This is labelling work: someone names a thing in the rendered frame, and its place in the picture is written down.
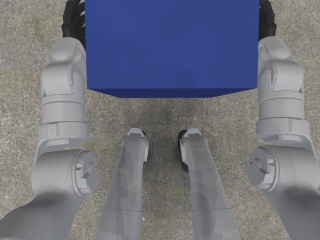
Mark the robot right forearm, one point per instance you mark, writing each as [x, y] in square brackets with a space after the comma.
[281, 97]

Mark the robot left hand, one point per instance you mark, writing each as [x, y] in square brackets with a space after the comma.
[73, 21]

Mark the right robot upper arm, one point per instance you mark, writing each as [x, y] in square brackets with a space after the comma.
[289, 178]

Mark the left robot shin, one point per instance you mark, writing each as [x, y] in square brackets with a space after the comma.
[135, 131]

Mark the robot right hand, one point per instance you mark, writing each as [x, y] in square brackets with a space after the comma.
[267, 27]

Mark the left robot upper arm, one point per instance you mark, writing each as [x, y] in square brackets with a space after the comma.
[61, 181]

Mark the robot shin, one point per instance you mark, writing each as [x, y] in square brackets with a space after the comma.
[194, 131]
[135, 131]

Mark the right robot shin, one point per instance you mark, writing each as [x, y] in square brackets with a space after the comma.
[194, 131]

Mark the robot left forearm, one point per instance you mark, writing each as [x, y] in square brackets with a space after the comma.
[63, 99]

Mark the carton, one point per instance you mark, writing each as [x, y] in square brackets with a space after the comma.
[171, 48]

